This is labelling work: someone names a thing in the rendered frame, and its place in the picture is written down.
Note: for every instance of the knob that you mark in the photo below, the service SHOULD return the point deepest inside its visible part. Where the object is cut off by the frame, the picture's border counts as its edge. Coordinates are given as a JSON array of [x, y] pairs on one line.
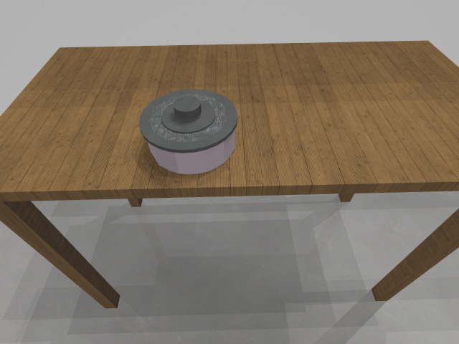
[[187, 107]]

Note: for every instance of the table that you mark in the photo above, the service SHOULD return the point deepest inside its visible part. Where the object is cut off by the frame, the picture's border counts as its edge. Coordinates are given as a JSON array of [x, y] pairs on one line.
[[312, 118]]

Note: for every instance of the lid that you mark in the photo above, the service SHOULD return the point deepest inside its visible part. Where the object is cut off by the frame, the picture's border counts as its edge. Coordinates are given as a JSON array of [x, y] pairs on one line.
[[162, 129]]

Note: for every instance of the pot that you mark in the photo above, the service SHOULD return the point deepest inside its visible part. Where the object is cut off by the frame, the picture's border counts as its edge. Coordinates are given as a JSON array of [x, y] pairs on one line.
[[195, 163]]

